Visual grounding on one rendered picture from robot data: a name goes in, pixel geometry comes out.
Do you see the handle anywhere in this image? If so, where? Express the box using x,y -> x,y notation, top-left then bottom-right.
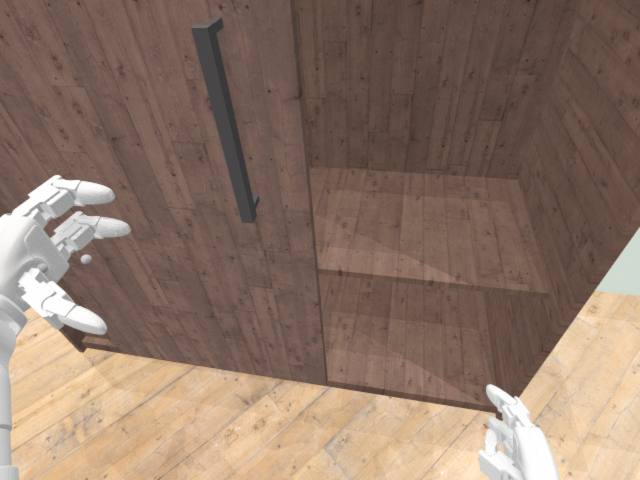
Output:
191,17 -> 260,223

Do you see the robot right hand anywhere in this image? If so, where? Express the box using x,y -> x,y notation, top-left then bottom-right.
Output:
479,384 -> 560,480

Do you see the robot left forearm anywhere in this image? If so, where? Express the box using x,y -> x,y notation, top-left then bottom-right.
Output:
0,294 -> 28,480

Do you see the robot left hand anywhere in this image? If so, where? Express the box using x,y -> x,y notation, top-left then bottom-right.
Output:
0,175 -> 131,335

